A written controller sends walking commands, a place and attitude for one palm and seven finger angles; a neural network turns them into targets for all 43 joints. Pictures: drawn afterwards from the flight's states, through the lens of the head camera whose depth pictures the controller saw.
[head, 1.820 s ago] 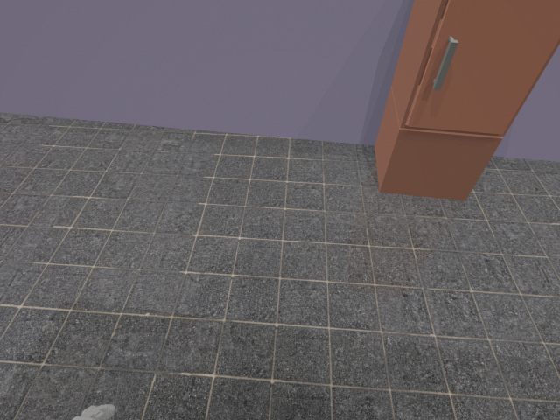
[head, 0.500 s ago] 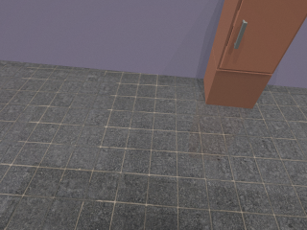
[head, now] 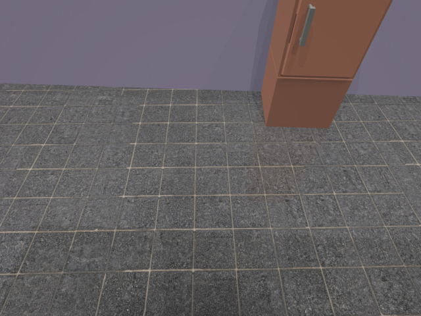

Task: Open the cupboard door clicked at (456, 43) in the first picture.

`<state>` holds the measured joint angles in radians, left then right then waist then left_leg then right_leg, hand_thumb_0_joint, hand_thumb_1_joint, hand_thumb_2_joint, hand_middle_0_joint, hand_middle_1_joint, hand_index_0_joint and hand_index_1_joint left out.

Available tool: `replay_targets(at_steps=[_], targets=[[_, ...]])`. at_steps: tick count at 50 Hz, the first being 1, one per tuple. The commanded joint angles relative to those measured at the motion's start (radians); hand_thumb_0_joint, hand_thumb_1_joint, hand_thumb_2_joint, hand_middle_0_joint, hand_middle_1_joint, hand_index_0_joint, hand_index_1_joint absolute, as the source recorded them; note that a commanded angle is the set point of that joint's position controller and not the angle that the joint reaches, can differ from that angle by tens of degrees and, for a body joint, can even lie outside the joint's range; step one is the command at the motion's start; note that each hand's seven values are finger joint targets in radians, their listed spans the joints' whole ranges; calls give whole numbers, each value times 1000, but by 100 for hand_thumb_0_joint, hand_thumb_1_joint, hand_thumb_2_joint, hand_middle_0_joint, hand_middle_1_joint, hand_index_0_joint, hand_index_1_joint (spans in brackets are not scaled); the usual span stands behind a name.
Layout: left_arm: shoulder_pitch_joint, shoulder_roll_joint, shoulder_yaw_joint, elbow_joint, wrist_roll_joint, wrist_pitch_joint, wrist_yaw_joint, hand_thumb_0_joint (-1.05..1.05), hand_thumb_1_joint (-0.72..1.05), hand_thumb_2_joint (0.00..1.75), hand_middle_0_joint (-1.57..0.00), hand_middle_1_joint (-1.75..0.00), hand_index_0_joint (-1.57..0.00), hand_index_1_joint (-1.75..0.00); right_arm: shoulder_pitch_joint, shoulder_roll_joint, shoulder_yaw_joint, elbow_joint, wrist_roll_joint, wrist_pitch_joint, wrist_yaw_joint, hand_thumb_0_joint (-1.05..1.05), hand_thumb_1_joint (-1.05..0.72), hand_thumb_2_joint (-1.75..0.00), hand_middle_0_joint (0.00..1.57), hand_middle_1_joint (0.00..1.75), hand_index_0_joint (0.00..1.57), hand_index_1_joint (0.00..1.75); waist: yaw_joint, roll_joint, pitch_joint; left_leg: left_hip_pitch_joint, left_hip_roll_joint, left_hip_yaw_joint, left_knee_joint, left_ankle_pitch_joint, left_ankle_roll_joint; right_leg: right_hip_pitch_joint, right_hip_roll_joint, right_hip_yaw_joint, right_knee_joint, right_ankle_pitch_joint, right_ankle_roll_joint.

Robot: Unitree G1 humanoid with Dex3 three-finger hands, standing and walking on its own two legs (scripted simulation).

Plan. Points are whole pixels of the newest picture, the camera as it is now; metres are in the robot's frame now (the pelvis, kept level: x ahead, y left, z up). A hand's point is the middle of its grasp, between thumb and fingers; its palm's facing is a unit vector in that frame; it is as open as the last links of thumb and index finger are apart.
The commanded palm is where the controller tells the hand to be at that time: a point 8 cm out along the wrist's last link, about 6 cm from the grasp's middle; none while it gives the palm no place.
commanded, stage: walk to a spot facing it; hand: left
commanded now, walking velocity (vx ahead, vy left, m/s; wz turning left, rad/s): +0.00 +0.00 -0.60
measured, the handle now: (306, 25) +1.37 -0.35 -0.06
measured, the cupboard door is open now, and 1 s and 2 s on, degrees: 0 0 0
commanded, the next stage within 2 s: none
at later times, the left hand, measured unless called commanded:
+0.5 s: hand out of the picture +0.06 +0.19 -0.16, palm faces -0.16 -0.96 -0.24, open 7.3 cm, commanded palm none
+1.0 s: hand (144, 289) +0.20 +0.17 -0.16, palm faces -0.53 -0.83 -0.16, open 7.4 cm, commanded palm none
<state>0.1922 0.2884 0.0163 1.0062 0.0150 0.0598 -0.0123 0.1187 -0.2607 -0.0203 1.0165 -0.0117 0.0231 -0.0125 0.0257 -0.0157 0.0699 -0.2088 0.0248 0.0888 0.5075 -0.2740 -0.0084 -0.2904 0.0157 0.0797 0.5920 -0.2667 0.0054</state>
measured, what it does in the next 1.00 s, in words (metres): steps on the spot, turning right: left foot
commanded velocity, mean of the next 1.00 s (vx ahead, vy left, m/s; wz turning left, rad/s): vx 0.15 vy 0.00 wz -0.60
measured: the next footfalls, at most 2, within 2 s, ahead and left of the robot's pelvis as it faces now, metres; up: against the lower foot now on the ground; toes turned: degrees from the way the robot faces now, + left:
left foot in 0.62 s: +0.03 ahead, +0.13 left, +0.00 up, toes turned -19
right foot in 1.22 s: +0.12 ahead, -0.22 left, +0.00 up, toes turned -50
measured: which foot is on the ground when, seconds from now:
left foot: down 0.00-0.10, up 0.12-0.60, down 0.62-1.00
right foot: down 0.00-0.62, up 0.64-1.00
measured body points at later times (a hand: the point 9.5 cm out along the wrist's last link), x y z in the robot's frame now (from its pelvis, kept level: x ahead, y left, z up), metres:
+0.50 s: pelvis -0.02 +0.00 +0.01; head +0.02 -0.01 +0.45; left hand +0.07 +0.24 -0.14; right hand +0.03 -0.29 -0.13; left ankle -0.02 +0.15 -0.68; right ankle +0.01 -0.10 -0.73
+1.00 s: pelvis +0.03 +0.03 +0.01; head +0.06 +0.06 +0.46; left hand +0.22 +0.21 -0.15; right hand -0.14 -0.14 -0.12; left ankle -0.01 +0.14 -0.73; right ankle -0.03 -0.13 -0.64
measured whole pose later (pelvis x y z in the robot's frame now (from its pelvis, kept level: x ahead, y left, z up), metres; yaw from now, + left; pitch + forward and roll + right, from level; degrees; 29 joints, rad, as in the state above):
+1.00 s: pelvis +0.03 +0.03 +0.01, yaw -34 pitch +0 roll -2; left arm 0.24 0.26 0.10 0.95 0.04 0.08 -0.06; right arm 0.44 -0.17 -0.03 1.01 -0.02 -0.06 -0.03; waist -0.02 -0.05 0.00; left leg -0.01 0.06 0.25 0.35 -0.34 0.03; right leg -0.61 -0.08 0.00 1.11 -0.18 0.07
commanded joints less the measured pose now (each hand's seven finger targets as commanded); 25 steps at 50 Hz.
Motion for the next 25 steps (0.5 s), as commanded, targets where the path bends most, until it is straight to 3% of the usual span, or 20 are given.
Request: replay_targets(at_steps=[1, 2, 3, 4, 5, 6, 7, 8, 9, 11, 15, 16, 19, 22, 25], targets=[[41, 92, 46, -102, 3, -9, 3, 0, 90, 90, -20, -30, -20, -30, -15, -208, -64, -98, -3, -19, -18, 0, -90, -90, 20, 30, 20, 30, -2, 197, -90, 13, 331, -190, -131, 324, 166, -55, -34, -62, 249, -200, 13], [62, 88, 50, -104, 3, -10, 1, 0, 90, 90, -20, -30, -20, -30, -27, -203, -67, -109, -5, -18, -19, 0, -90, -90, 20, 30, 20, 30, 8, 191, -87, -8, 328, -154, -84, 353, 156, -22, -52, -60, 206, -198, 8], [113, 85, 57, -98, 4, -16, -1, 0, 90, 90, -20, -30, -20, -30, -51, -199, -70, -118, -6, -16, -18, 0, -90, -90, 20, 30, 20, 30, 38, 163, -100, -38, 296, -97, 15, 338, 116, 46, -58, -62, 97, -113, 4], [161, 120, 66, -89, 12, -27, 0, 0, 90, 90, -20, -30, -20, -30, -53, -180, -71, -127, -3, -8, -16, 0, -90, -90, 20, 30, 20, 30, 59, 13, -108, -109, 205, -20, 205, 205, 43, 116, -88, -2, -88, 114, -10], [170, 230, 89, -96, 27, -44, 16, 0, 90, 90, -20, -30, -20, -30, -22, -84, -56, -155, 4, -1, -13, 0, -90, -90, 20, 30, 20, 30, 48, -348, -82, -353, 24, 55, 473, -235, -46, 171, -338, 420, -266, 346, -75], [195, 234, 86, -98, 9, -38, 27, 0, 90, 90, -20, -30, -20, -30, -62, -94, -54, -172, 2, 6, -15, 0, -90, -90, 20, 30, 20, 30, 64, -291, -65, -350, 3, -87, 587, -321, -39, 96, -384, 479, -316, 431, -143], [147, 201, 86, -112, 7, -37, 32, 0, 90, 90, -20, -30, -20, -30, -38, -103, -60, -160, 4, 11, -14, 0, -90, -90, 20, 30, 20, 30, 29, -235, -55, -341, 27, -139, 633, -246, -30, 63, -338, 431, -335, 260, -159], [92, 174, 84, -130, 6, -38, 31, 0, 90, 90, -20, -30, -20, -30, -36, -103, -63, -147, 3, 8, -11, 0, -90, -90, 20, 30, 20, 30, 14, -195, -32, -358, 41, -138, 655, -188, -32, 42, -299, 406, -333, 174, -163], [56, 153, 79, -140, 1, -38, 31, 0, 90, 90, -20, -30, -20, -30, -26, -110, -65, -133, 1, 6, -7, 0, -90, -90, 20, 30, 20, 30, -2, -128, -26, -346, 54, -133, 659, -129, -38, 34, -262, 357, -310, 182, -149], [64, 125, 75, -147, -1, -49, 28, 0, 90, 90, -20, -30, -20, -30, 5, -89, -64, -121, -2, 4, -6, 0, -90, -90, 20, 30, 20, 30, -12, -86, -84, -331, 45, -121, 631, -68, -53, 96, -216, 291, -282, 261, -143], [111, 123, 83, -135, 0, -51, 29, 0, 90, 90, -20, -30, -20, -30, 7, -72, -62, -122, -4, 8, -12, 0, -90, -90, 20, 30, 20, 30, 1, -91, -142, -349, 31, -120, 585, -58, -69, 184, -193, 294, -263, 291, -139], [128, 116, 84, -131, 0, -50, 28, 0, 90, 90, -20, -30, -20, -30, -8, -74, -62, -129, -4, 8, -14, 0, -90, -90, 20, 30, 20, 30, 14, -92, -147, -355, 27, -123, 570, -65, -70, 202, -190, 312, -261, 307, -139], [143, 117, 89, -126, 5, -48, 30, 0, 90, 90, -20, -30, -20, -30, -28, -69, -60, -148, -1, 3, -20, 0, -90, -90, 20, 30, 20, 30, 20, -113, -158, -355, 26, -131, 510, -99, -73, 231, -199, 348, -248, 354, -162], [126, 130, 94, -134, 10, -40, 30, 0, 90, 90, -20, -30, -20, -30, -44, -68, -56, -164, 3, -1, -23, 0, -90, -90, 20, 30, 20, 30, 25, -119, -144, -294, 16, -124, 408, -139, -66, 176, -199, 392, -253, 333, -191], [89, 147, 99, -150, 15, -32, 29, 0, 90, 90, -20, -30, -20, -30, -24, -63, -55, -174, 11, -7, -23, 0, -90, -90, 20, 30, 20, 30, 15, -148, -143, -196, -5, -123, 260, -167, -47, 110, -182, 428, -250, 319, -188]])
